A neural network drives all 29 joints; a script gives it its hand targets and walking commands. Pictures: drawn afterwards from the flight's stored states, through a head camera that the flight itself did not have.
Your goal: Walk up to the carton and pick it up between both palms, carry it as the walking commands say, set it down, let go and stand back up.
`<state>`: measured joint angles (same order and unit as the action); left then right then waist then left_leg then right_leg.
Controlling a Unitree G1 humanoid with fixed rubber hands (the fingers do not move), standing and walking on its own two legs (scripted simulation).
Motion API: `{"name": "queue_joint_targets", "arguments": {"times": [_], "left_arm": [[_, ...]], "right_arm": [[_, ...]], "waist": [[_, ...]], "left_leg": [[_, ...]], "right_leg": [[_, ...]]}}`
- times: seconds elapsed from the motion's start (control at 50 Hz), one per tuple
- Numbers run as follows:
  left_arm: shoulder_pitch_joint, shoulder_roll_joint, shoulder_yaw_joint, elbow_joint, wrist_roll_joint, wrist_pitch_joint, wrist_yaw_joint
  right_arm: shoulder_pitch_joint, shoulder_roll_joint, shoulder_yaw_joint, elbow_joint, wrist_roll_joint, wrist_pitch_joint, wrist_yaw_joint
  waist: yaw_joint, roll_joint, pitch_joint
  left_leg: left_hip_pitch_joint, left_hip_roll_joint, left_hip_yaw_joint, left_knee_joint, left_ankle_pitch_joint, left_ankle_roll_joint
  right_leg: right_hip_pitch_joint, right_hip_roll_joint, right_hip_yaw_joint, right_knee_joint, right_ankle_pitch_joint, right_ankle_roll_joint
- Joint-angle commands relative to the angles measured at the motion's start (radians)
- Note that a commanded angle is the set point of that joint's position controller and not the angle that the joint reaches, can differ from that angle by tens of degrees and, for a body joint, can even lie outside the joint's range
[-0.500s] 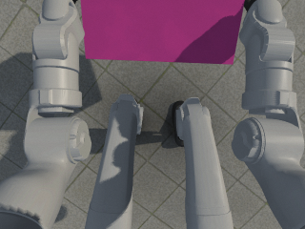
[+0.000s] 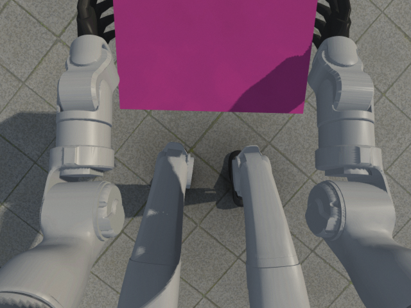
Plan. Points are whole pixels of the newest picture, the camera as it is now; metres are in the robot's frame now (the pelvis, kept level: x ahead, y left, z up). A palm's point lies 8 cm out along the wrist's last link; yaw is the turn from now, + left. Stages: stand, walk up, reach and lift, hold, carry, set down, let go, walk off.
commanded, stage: reach and lift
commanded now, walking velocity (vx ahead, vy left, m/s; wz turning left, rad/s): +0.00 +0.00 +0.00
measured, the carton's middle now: (212, 46) +0.51 +0.02 -0.16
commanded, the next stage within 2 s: none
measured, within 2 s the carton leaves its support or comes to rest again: neither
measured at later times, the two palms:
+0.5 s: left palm (71, 36) +0.46 +0.20 -0.02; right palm (365, 37) +0.48 -0.16 -0.01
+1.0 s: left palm (22, 17) +0.45 +0.19 +0.07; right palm out of the picture +0.46 -0.17 +0.08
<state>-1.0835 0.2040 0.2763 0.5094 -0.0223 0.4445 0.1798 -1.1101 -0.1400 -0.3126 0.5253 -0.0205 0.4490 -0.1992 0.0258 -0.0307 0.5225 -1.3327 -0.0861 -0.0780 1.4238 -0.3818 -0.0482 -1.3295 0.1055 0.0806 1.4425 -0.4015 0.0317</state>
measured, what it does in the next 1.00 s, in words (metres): rises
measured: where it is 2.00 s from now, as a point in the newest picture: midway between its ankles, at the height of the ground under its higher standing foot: (207, 186)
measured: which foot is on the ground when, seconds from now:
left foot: down 0.00-1.00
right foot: down 0.00-1.00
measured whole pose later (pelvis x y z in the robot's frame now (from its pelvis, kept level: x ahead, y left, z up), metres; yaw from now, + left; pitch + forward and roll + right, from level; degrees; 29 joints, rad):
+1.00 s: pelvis +0.03 +0.00 +0.12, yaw +0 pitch +9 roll +1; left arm -0.77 0.08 0.31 0.51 0.08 0.45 0.14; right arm -0.79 -0.03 -0.33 0.53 -0.09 0.45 -0.18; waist 0.02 -0.03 0.34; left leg -0.78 -0.06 -0.10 0.85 -0.22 -0.04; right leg -0.78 0.09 0.11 0.88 -0.24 0.01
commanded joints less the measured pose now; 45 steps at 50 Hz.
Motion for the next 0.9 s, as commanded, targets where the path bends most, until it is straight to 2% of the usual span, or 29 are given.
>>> {"name": "queue_joint_targets", "arguments": {"times": [0.0,0.04,0.06,0.08,0.1,0.12,0.14,0.16,0.22,0.26,0.28,0.3,0.32,0.36,0.38,0.42,0.46,0.5,0.52,0.54,0.56,0.6,0.7,0.74,0.78,0.8,0.84,0.86,0.88], "left_arm": [[-0.794,-1.061,-0.666,-0.196,-0.202,-0.050,-0.438],[-0.741,-1.092,-0.678,-0.266,-0.223,-0.054,-0.439],[-0.718,-1.065,-0.633,-0.170,-0.184,-0.043,-0.434],[-0.778,-1.057,-0.674,-0.258,-0.189,-0.058,-0.438],[-0.697,-1.081,-0.655,-0.166,-0.176,-0.048,-0.441],[-0.698,-1.112,-0.681,-0.196,-0.201,-0.045,-0.442],[-0.722,-1.140,-0.696,-0.217,-0.216,-0.055,-0.443],[-0.667,-1.116,-0.664,-0.126,-0.167,-0.045,-0.443],[-0.716,-1.149,-0.734,-0.261,-0.206,-0.056,-0.436],[-0.696,-1.153,-0.734,-0.310,-0.226,-0.052,-0.420],[-0.639,-1.146,-0.735,-0.262,-0.201,-0.046,-0.414],[-0.667,-1.120,-0.742,-0.251,-0.201,-0.052,-0.418],[-0.665,-1.155,-0.734,-0.263,-0.195,-0.053,-0.422],[-0.656,-1.136,-0.729,-0.283,-0.180,-0.059,-0.429],[-0.683,-1.160,-0.744,-0.325,-0.214,-0.066,-0.428],[-0.610,-1.150,-0.666,-0.213,-0.162,-0.053,-0.433],[-0.708,-1.101,-0.727,-0.329,-0.177,-0.061,-0.436],[-0.648,-1.154,-0.717,-0.234,-0.161,-0.037,-0.442],[-0.603,-1.188,-0.735,-0.218,-0.177,-0.034,-0.446],[-0.659,-1.215,-0.765,-0.308,-0.198,-0.041,-0.438],[-0.617,-1.154,-0.700,-0.233,-0.164,-0.037,-0.442],[-0.606,-1.170,-0.686,-0.234,-0.157,-0.036,-0.451],[-0.551,-1.223,-0.719,-0.223,-0.146,-0.039,-0.471],[-0.468,-1.200,-0.623,-0.106,-0.102,-0.041,-0.475],[-0.511,-1.204,-0.654,-0.158,-0.111,-0.038,-0.493],[-0.467,-1.183,-0.645,-0.139,-0.111,-0.046,-0.501],[-0.565,-1.217,-0.687,-0.254,-0.147,-0.048,-0.493],[-0.550,-1.198,-0.664,-0.247,-0.121,-0.048,-0.494],[-0.532,-1.163,-0.642,-0.156,-0.096,-0.050,-0.508]], "right_arm": [[-0.787,1.057,0.731,-0.199,0.230,-0.061,0.419],[-0.772,1.072,0.778,-0.287,0.245,-0.055,0.417],[-0.742,1.075,0.719,-0.184,0.248,-0.054,0.419],[-0.750,1.074,0.749,-0.224,0.233,-0.059,0.416],[-0.699,1.097,0.718,-0.158,0.220,-0.058,0.422],[-0.740,1.062,0.739,-0.252,0.242,-0.069,0.426],[-0.696,1.071,0.695,-0.171,0.202,-0.062,0.429],[-0.614,1.080,0.662,-0.094,0.173,-0.057,0.442],[-0.685,1.068,0.742,-0.253,0.216,-0.077,0.456],[-0.657,1.058,0.711,-0.249,0.213,-0.072,0.452],[-0.611,1.033,0.699,-0.194,0.205,-0.071,0.461],[-0.626,1.052,0.713,-0.185,0.215,-0.072,0.462],[-0.631,1.053,0.715,-0.202,0.201,-0.077,0.466],[-0.580,1.094,0.727,-0.174,0.200,-0.067,0.470],[-0.665,1.098,0.779,-0.285,0.231,-0.079,0.464],[-0.684,1.094,0.752,-0.254,0.221,-0.068,0.468],[-0.617,1.113,0.746,-0.172,0.222,-0.057,0.473],[-0.633,1.101,0.708,-0.187,0.206,-0.064,0.480],[-0.592,1.099,0.694,-0.174,0.192,-0.061,0.487],[-0.654,1.093,0.729,-0.268,0.233,-0.073,0.484],[-0.572,1.104,0.693,-0.157,0.184,-0.047,0.489],[-0.579,1.118,0.696,-0.147,0.194,-0.050,0.493],[-0.538,1.106,0.730,-0.219,0.194,-0.056,0.508],[-0.536,1.154,0.718,-0.148,0.185,-0.051,0.513],[-0.487,1.129,0.694,-0.165,0.156,-0.052,0.516],[-0.526,1.152,0.746,-0.202,0.180,-0.059,0.521],[-0.542,1.162,0.725,-0.226,0.196,-0.063,0.519],[-0.544,1.158,0.737,-0.219,0.189,-0.058,0.517],[-0.531,1.176,0.685,-0.112,0.165,-0.056,0.519]], "waist": [[0.029,0.008,-2.442],[0.051,-0.020,-2.582],[0.072,0.025,-2.453],[0.063,0.033,-2.460],[0.035,0.002,-2.407],[0.041,0.042,-2.477],[-0.018,0.028,-2.458],[-0.021,0.021,-2.355],[-0.004,0.055,-2.515],[-0.045,0.040,-2.514],[-0.038,0.092,-2.467],[-0.041,0.040,-2.388],[-0.005,0.058,-2.432],[-0.012,0.041,-2.397],[0.003,0.010,-2.490],[0.039,0.004,-2.362],[0.021,0.027,-2.367],[0.004,0.049,-2.341],[-0.045,0.039,-2.340],[-0.019,0.109,-2.461],[-0.005,0.024,-2.309],[0.006,0.038,-2.282],[-0.014,0.077,-2.272],[0.044,-0.007,-2.101],[0.008,0.008,-2.124],[0.056,-0.037,-2.130],[-0.001,0.016,-2.207],[0.046,0.031,-2.186],[0.022,0.018,-2.025]], "left_leg": [[0.622,-0.041,0.100,-0.162,0.118,0.054],[0.678,-0.056,0.110,-0.175,0.200,0.048],[0.636,-0.046,0.108,-0.195,0.142,0.057],[0.674,-0.045,0.096,-0.199,0.137,0.049],[0.644,-0.045,0.097,-0.206,0.132,0.046],[0.730,-0.045,0.093,-0.226,0.182,0.044],[0.739,-0.042,0.076,-0.232,0.185,0.037],[0.726,-0.034,0.067,-0.252,0.162,0.043],[0.875,-0.039,0.069,-0.263,0.213,0.030],[0.950,-0.036,0.031,-0.293,0.266,0.025],[0.941,-0.034,0.045,-0.294,0.220,0.015],[0.889,-0.027,0.041,-0.296,0.174,0.026],[0.903,-0.034,0.050,-0.323,0.193,0.028],[0.872,-0.037,0.067,-0.337,0.188,0.037],[0.960,-0.034,0.043,-0.359,0.234,0.036],[0.868,-0.035,0.066,-0.377,0.171,0.042],[0.932,-0.028,0.051,-0.408,0.181,0.043],[0.941,-0.027,0.040,-0.413,0.153,0.040],[1.014,-0.019,0.024,-0.432,0.145,0.028],[1.061,-0.027,0.036,-0.427,0.183,0.025],[0.967,-0.024,0.044,-0.453,0.182,0.035],[0.972,-0.022,0.053,-0.478,0.186,0.044],[1.055,-0.024,0.042,-0.524,0.247,0.036],[0.974,-0.011,0.049,-0.545,0.200,0.058],[0.948,-0.023,0.061,-0.570,0.235,0.046],[0.967,-0.024,0.058,-0.571,0.252,0.061],[1.047,-0.022,0.049,-0.584,0.251,0.051],[1.064,-0.022,0.041,-0.614,0.261,0.057],[0.945,-0.018,0.056,-0.612,0.149,0.064]], "right_leg": [[0.605,0.032,-0.055,-0.201,0.067,-0.007],[0.748,0.041,-0.054,-0.227,0.161,-0.002],[0.662,0.034,-0.037,-0.235,0.099,-0.001],[0.665,0.033,-0.045,-0.229,0.111,-0.009],[0.641,0.034,-0.059,-0.243,0.100,0.003],[0.676,0.033,-0.065,-0.245,0.144,-0.011],[0.634,0.041,-0.070,-0.259,0.145,-0.017],[0.570,0.036,-0.079,-0.279,0.110,-0.014],[0.654,0.045,-0.077,-0.291,0.155,-0.035],[0.623,0.043,-0.084,-0.307,0.191,-0.032],[0.569,0.043,-0.097,-0.298,0.157,-0.036],[0.579,0.042,-0.084,-0.316,0.112,-0.029],[0.653,0.036,-0.071,-0.323,0.137,-0.036],[0.720,0.035,-0.070,-0.360,0.143,-0.023],[0.756,0.032,-0.077,-0.345,0.184,-0.027],[0.759,0.024,-0.062,-0.389,0.115,-0.018],[0.738,0.025,-0.064,-0.399,0.126,-0.018],[0.713,0.023,-0.057,-0.424,0.116,-0.026],[0.688,0.032,-0.084,-0.433,0.103,-0.035],[0.760,0.031,-0.061,-0.443,0.134,-0.043],[0.754,0.032,-0.069,-0.458,0.126,-0.032],[0.821,0.018,-0.045,-0.499,0.138,-0.029],[0.874,0.013,-0.052,-0.546,0.203,-0.040],[0.841,0.008,-0.039,-0.564,0.140,-0.024],[0.951,0.011,-0.034,-0.609,0.220,-0.028],[0.968,0.008,-0.031,-0.603,0.211,-0.019],[0.993,0.002,-0.033,-0.619,0.221,-0.026],[1.016,0.001,-0.011,-0.641,0.213,-0.025],[0.942,-0.009,-0.009,-0.651,0.125,-0.012]]}}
